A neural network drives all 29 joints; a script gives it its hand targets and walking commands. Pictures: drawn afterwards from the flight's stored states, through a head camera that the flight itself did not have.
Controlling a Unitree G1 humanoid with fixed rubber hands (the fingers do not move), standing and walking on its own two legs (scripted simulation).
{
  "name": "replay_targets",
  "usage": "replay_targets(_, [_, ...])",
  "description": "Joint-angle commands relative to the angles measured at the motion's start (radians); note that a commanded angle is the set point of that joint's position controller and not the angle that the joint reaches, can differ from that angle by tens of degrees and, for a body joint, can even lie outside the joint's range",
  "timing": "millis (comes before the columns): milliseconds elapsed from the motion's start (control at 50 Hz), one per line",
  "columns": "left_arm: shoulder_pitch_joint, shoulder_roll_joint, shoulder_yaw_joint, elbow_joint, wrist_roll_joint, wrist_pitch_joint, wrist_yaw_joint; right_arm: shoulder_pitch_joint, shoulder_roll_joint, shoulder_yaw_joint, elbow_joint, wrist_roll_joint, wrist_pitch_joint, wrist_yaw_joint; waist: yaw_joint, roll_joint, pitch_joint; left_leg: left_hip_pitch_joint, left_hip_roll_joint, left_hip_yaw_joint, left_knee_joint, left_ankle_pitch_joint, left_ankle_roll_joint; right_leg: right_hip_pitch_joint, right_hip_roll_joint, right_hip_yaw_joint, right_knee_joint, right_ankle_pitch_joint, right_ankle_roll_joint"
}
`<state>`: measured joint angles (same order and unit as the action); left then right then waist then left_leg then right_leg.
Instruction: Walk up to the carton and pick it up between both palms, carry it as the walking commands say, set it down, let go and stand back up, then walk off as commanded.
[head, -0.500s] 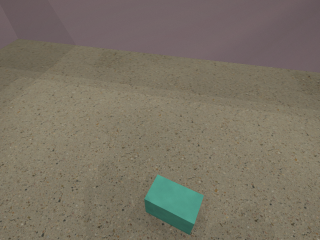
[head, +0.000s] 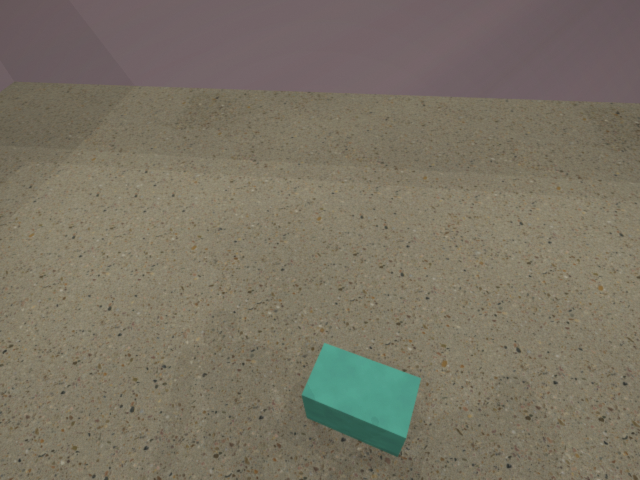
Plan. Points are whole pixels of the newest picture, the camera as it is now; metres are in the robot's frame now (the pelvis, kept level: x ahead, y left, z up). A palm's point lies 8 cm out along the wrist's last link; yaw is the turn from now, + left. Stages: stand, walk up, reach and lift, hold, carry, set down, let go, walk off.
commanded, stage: walk up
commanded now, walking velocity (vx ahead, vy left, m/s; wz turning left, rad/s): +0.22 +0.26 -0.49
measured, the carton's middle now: (360, 399) +0.47 -0.05 -0.69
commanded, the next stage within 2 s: none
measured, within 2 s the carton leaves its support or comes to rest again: neither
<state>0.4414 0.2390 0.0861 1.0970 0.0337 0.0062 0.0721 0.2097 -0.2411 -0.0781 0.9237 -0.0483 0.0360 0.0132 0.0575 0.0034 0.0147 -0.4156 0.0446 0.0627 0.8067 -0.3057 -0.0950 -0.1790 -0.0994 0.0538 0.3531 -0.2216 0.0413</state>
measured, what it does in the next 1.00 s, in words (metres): walks ahead, turning right: left foot, then right foot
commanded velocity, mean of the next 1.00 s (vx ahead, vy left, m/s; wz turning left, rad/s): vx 0.05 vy -0.01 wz -0.32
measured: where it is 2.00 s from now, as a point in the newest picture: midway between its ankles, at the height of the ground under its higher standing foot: outside the picture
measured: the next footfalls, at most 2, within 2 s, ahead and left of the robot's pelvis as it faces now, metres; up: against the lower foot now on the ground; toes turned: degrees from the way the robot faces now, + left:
left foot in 0.12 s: +0.08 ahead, +0.21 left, +0.00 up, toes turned +3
right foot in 0.44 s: +0.15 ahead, -0.02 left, +0.00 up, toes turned -17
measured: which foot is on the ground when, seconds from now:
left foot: up 0.00-0.10, down 0.12-0.44, up 0.46-0.70, down 0.72-1.00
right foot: down 0.00-0.12, up 0.14-0.42, down 0.44-0.72, up 0.74-1.00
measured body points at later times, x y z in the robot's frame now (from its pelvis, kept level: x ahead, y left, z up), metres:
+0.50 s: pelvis +0.10 +0.07 -0.03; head +0.13 +0.04 +0.42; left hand +0.29 +0.28 -0.14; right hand +0.06 -0.18 -0.18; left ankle +0.04 +0.20 -0.72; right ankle +0.11 -0.01 -0.75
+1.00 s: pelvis +0.11 +0.03 -0.02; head +0.15 +0.03 +0.43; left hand +0.28 +0.27 -0.15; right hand +0.08 -0.26 -0.14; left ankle +0.15 +0.20 -0.75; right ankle +0.07 -0.12 -0.73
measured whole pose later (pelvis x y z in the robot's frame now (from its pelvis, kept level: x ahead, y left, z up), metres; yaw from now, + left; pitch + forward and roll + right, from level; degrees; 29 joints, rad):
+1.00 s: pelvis +0.11 +0.03 -0.02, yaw -17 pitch +0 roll -2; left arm 0.18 0.29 0.06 0.90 0.01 0.06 -0.03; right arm 0.25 -0.28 -0.06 0.91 -0.03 0.02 -0.02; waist -0.02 0.02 0.06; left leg -0.23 0.22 0.14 0.53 -0.27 -0.10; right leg -0.31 -0.04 -0.03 0.64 -0.35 0.06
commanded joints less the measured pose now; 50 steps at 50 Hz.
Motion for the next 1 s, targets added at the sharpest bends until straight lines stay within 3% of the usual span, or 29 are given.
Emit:
replay_targets(0, [-0.024,0.181,0.041,-0.039,0.006,-0.010,-0.012,-0.021,0.009,0.008,-0.082,0.013,-0.014,0.016,-0.040,-0.263,0.060,0.034,0.005,0.014,-0.147,-0.037,-0.001,-0.075,-0.194,0.211,-0.218,-0.208,-0.178])
replay_targets(40, [-0.100,0.194,0.034,-0.082,-0.002,-0.010,-0.035,0.021,0.003,0.021,-0.081,0.028,-0.032,0.011,-0.071,-0.302,0.027,0.232,-0.008,0.066,-0.316,-0.007,0.004,-0.149,-0.129,0.152,-0.191,-0.269,-0.158])
replay_targets(80, [-0.110,0.153,0.006,-0.130,-0.003,-0.016,-0.047,0.140,-0.065,0.011,-0.035,0.027,-0.053,-0.012,-0.119,-0.128,-0.013,0.472,0.010,0.091,-0.491,0.140,0.003,-0.265,-0.021,0.066,0.010,-0.266,-0.112])
replay_targets(100, [-0.091,0.097,-0.010,-0.163,0.000,-0.022,-0.050,0.204,-0.130,-0.002,-0.025,0.012,-0.062,-0.026,-0.129,0.039,-0.073,0.559,0.175,-0.063,-0.561,0.085,0.013,-0.323,0.029,0.004,0.261,-0.245,-0.079])
replay_targets(120, [-0.069,0.030,-0.027,-0.212,0.015,-0.029,-0.050,0.230,-0.221,-0.014,-0.038,0.001,-0.057,-0.038,-0.107,0.269,-0.118,0.557,0.421,-0.291,-0.522,0.332,0.060,-0.438,0.068,-0.055,0.525,-0.444,-0.035])
replay_targets(140, [-0.063,0.063,-0.009,-0.224,0.008,-0.016,-0.041,0.224,-0.243,-0.016,-0.040,0.003,-0.057,-0.035,-0.119,0.291,-0.062,0.452,0.471,-0.361,-0.546,0.322,0.164,-0.488,0.047,-0.025,0.664,-0.419,-0.024])
replay_targets(160, [-0.105,0.077,-0.008,-0.224,0.000,-0.011,-0.058,0.226,-0.178,-0.008,-0.030,-0.001,-0.062,-0.029,-0.124,0.191,-0.039,0.422,0.424,-0.339,-0.604,0.001,0.169,-0.510,0.005,0.006,0.745,-0.311,-0.038])
replay_targets(180, [-0.110,0.084,-0.006,-0.227,0.000,-0.010,-0.065,0.117,-0.149,0.006,-0.048,0.006,-0.063,-0.031,-0.074,0.192,0.044,0.325,0.355,-0.228,-0.586,0.159,0.153,-0.496,0.017,-0.008,0.772,-0.261,-0.037])
replay_targets(200, [-0.092,0.084,0.000,-0.217,-0.001,-0.002,-0.068,0.019,-0.126,0.018,-0.066,0.018,-0.056,-0.039,-0.024,0.182,0.070,0.253,0.292,-0.075,-0.484,0.656,0.152,-0.421,0.029,-0.026,0.792,-0.227,-0.023])
replay_targets(220, [-0.066,0.070,-0.004,-0.213,-0.005,0.007,-0.072,0.019,-0.098,0.024,-0.070,0.022,-0.058,-0.043,-0.010,0.175,0.022,0.266,0.241,0.025,-0.423,0.882,0.152,-0.366,0.050,-0.074,0.788,-0.188,-0.014])
replay_targets(260, [-0.097,0.052,-0.010,-0.237,-0.011,0.020,-0.075,0.062,-0.086,0.025,-0.063,0.019,-0.057,-0.046,-0.025,0.207,-0.024,0.294,0.217,0.084,-0.389,0.929,0.161,-0.328,0.067,-0.120,0.698,-0.170,0.002])
replay_targets(360, [-0.243,0.038,-0.028,-0.309,-0.015,0.028,-0.087,0.127,-0.120,0.006,-0.048,0.012,-0.043,-0.055,-0.058,0.253,-0.003,0.317,0.290,0.003,-0.369,0.725,0.197,-0.249,0.052,-0.106,0.363,-0.178,-0.036])
replay_targets(420, [-0.133,0.090,-0.012,-0.254,-0.013,0.000,-0.075,0.123,-0.104,0.014,-0.054,0.016,-0.049,-0.042,0.013,0.031,-0.076,0.165,0.223,0.064,-0.164,0.524,0.137,0.074,0.030,-0.135,0.095,0.125,-0.081])
replay_targets(440, [-0.083,0.188,0.009,-0.257,-0.003,-0.013,-0.066,0.125,-0.034,0.031,-0.096,0.027,-0.053,-0.037,0.033,-0.240,-0.139,-0.044,0.117,0.122,0.077,0.047,0.066,0.239,-0.244,0.197,0.049,0.464,-0.179])
replay_targets(460, [-0.016,0.230,0.019,-0.234,-0.008,-0.011,-0.061,0.080,-0.026,0.025,-0.107,0.037,-0.027,-0.046,0.042,-0.295,-0.142,-0.114,0.027,0.043,0.210,-0.308,0.048,0.192,-0.344,0.354,0.002,0.702,-0.259])
replay_targets(500, [-0.159,0.160,0.018,-0.251,-0.012,-0.004,-0.051,0.086,-0.054,0.020,-0.089,0.034,-0.013,-0.050,-0.030,-0.211,-0.075,-0.053,0.057,-0.015,0.311,-0.305,0.049,0.067,-0.230,0.148,0.025,0.693,-0.260])
replay_targets(520, [-0.205,0.132,0.018,-0.254,-0.006,0.002,-0.058,0.117,-0.070,0.017,-0.062,0.027,-0.014,-0.052,-0.047,-0.198,-0.063,-0.037,0.068,-0.009,0.255,-0.234,0.058,0.035,-0.160,0.082,-0.005,0.440,-0.233])
replay_targets(540, [-0.235,0.112,0.013,-0.253,-0.002,0.006,-0.062,0.127,-0.076,0.012,-0.043,0.022,-0.010,-0.052,-0.055,-0.191,-0.045,-0.014,0.064,0.008,0.209,-0.172,0.059,-0.011,-0.113,0.055,-0.036,0.252,-0.221])
replay_targets(560, [-0.263,0.106,0.011,-0.258,0.002,0.016,-0.062,0.113,-0.074,0.011,-0.038,0.025,-0.001,-0.056,-0.059,-0.178,-0.012,-0.003,0.049,0.030,0.155,-0.163,0.053,-0.036,-0.088,0.023,-0.016,0.352,-0.210])
replay_targets(620, [-0.244,0.119,0.012,-0.250,0.011,0.019,-0.078,0.109,-0.074,0.014,-0.035,0.029,-0.004,-0.065,-0.066,-0.166,-0.040,0.097,0.044,0.057,-0.067,-0.112,0.074,-0.062,-0.062,0.031,-0.005,0.271,-0.205])
replay_targets(680, [-0.279,0.132,0.013,-0.257,-0.002,0.027,-0.086,0.201,-0.088,0.016,0.000,0.029,-0.015,-0.079,-0.147,-0.073,-0.057,0.323,0.071,0.071,-0.344,0.114,0.086,-0.182,-0.010,0.001,0.146,0.249,-0.145])
replay_targets(700, [-0.262,0.079,0.000,-0.269,-0.004,0.022,-0.088,0.244,-0.149,0.003,0.021,0.020,-0.021,-0.084,-0.160,0.112,-0.053,0.410,0.253,-0.120,-0.442,0.183,0.123,-0.326,0.056,-0.054,0.315,0.061,-0.097])
replay_targets(720, [-0.223,0.041,0.000,-0.285,-0.007,0.031,-0.089,0.210,-0.234,-0.011,-0.008,0.011,-0.024,-0.087,-0.133,0.310,-0.031,0.345,0.552,-0.415,-0.534,0.360,0.228,-0.447,0.135,-0.072,0.524,-0.370,-0.026])
replay_targets(740, [-0.241,0.088,0.011,-0.298,-0.009,0.052,-0.087,0.168,-0.259,-0.012,-0.042,0.015,-0.019,-0.081,-0.145,0.273,-0.002,0.222,0.584,-0.436,-0.558,0.293,0.318,-0.422,0.078,-0.019,0.686,-0.370,0.000])
replay_targets(800, [-0.202,0.118,0.022,-0.240,0.000,0.064,-0.107,0.004,-0.192,0.001,-0.073,0.020,-0.022,-0.073,-0.059,0.209,0.018,0.141,0.389,-0.170,-0.532,0.240,0.236,-0.337,0.082,-0.014,0.811,-0.201,0.008])
replay_targets(840, [-0.206,0.108,0.012,-0.226,-0.004,0.067,-0.122,0.020,-0.184,-0.005,-0.069,0.017,-0.029,-0.071,-0.057,0.213,0.001,0.181,0.325,-0.052,-0.484,0.373,0.197,-0.313,0.082,-0.051,0.732,-0.163,0.028])
replay_targets(880, [-0.233,0.093,-0.004,-0.238,-0.015,0.064,-0.118,0.056,-0.183,-0.008,-0.056,0.013,-0.034,-0.062,-0.073,0.246,-0.008,0.235,0.299,0.005,-0.439,0.496,0.177,-0.276,0.070,-0.068,0.571,-0.184,0.036])
replay_targets(940, [-0.262,0.074,-0.029,-0.245,-0.032,0.043,-0.103,0.071,-0.188,-0.009,-0.033,0.008,-0.026,-0.033,-0.099,0.321,0.000,0.250,0.255,0.031,-0.426,0.362,0.179,-0.152,0.103,-0.140,0.285,-0.174,0.026])
replay_targets(980, [-0.186,0.085,-0.028,-0.209,-0.026,0.023,-0.096,0.056,-0.204,-0.015,-0.032,0.021,-0.011,-0.025,-0.047,0.244,-0.005,0.210,0.219,0.063,-0.348,0.312,0.140,-0.015,0.133,-0.201,0.047,-0.015,0.016])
